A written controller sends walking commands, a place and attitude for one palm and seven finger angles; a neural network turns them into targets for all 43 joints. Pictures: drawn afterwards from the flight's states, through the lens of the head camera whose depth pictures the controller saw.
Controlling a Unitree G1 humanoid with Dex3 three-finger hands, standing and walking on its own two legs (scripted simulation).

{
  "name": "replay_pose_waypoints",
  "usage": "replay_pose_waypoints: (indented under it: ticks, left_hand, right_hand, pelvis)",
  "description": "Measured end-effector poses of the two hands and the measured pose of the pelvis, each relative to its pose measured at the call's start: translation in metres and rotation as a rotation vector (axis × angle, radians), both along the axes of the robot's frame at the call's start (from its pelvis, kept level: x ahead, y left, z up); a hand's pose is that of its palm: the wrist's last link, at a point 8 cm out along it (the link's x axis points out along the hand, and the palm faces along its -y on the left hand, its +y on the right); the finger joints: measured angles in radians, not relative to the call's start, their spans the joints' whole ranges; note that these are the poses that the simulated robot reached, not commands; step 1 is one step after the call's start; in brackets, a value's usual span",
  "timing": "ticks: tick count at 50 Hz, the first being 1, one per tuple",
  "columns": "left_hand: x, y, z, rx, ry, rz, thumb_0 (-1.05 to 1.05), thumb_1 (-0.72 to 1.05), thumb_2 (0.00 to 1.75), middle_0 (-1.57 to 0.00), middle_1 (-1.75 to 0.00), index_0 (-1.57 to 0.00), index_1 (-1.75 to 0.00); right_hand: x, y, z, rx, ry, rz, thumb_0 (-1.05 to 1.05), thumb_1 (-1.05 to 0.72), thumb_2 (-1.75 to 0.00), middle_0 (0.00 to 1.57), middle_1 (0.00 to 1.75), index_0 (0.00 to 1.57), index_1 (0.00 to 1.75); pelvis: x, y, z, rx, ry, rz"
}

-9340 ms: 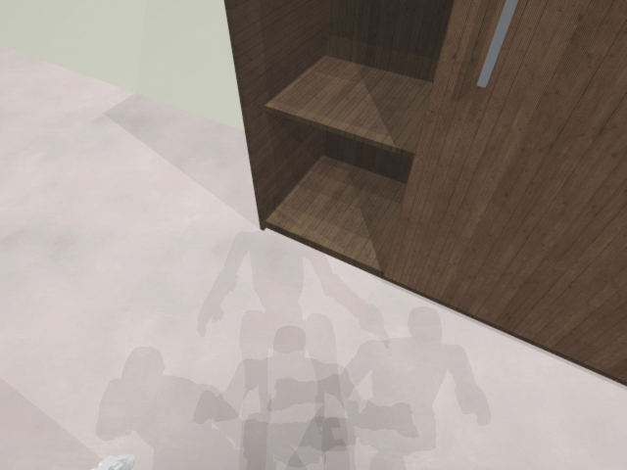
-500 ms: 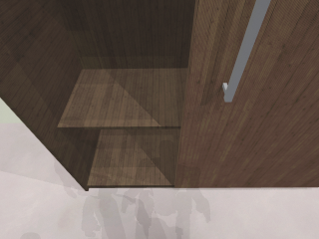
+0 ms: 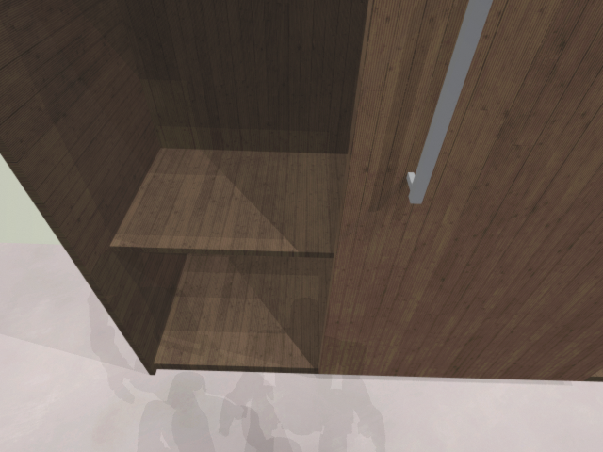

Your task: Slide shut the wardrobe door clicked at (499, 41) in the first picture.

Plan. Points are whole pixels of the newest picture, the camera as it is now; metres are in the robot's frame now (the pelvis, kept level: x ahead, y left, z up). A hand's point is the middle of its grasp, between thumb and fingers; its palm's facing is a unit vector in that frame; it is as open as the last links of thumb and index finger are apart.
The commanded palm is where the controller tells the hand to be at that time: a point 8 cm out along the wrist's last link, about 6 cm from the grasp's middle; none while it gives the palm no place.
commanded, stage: come to a stop and stand still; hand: right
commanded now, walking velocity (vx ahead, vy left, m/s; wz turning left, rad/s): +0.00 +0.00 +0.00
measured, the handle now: (442, 95) +0.50 -0.15 +0.26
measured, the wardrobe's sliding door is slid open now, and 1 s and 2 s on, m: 0.55 0.55 0.55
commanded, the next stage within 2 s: look again from close up in 0.54 s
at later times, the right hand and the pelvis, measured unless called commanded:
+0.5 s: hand out of the picture +0.00 -0.13 -0.17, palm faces +0.03 +0.99 -0.15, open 7.4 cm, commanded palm none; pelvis +0.02 +0.02 +0.00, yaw +0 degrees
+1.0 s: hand out of the picture +0.01 -0.13 -0.17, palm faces +0.03 +0.98 -0.17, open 7.4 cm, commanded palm none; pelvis +0.04 +0.03 +0.01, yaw +0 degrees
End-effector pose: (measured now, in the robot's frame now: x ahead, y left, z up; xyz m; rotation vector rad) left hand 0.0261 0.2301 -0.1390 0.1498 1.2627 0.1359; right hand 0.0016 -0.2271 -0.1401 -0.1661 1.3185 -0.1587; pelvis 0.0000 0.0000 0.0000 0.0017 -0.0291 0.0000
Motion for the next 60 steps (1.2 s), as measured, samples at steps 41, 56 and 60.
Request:
replay_pose_waypoints:
  ticks: [41, 56, 60]
  left_hand:
    - [-0.015, -0.001, -0.005, -0.049, 0.151, 0.037, 0.01, 0.92, 0.90, -0.20, -0.30, -0.20, -0.30]
    - [-0.007, 0.004, -0.005, -0.051, 0.159, 0.028, 0.01, 0.92, 0.90, -0.20, -0.30, -0.20, -0.30]
    - [-0.005, 0.005, -0.005, -0.051, 0.160, 0.027, 0.01, 0.92, 0.90, -0.20, -0.30, -0.20, -0.30]
  right_hand:
    - [0.004, 0.047, -0.001, 0.045, 0.090, -0.025, 0.01, -0.91, -0.90, 0.20, 0.30, 0.20, 0.30]
    - [0.009, 0.052, 0.001, 0.043, 0.097, -0.035, 0.01, -0.91, -0.90, 0.20, 0.30, 0.20, 0.30]
    - [0.009, 0.055, 0.001, 0.046, 0.100, -0.036, 0.01, -0.91, -0.90, 0.20, 0.30, 0.20, 0.30]
  pelvis:
    - [0.029, 0.023, 0.006, -0.006, 0.008, 0.004]
    - [0.038, 0.029, 0.007, -0.008, 0.005, 0.000]
    - [0.040, 0.031, 0.008, -0.008, 0.004, -0.001]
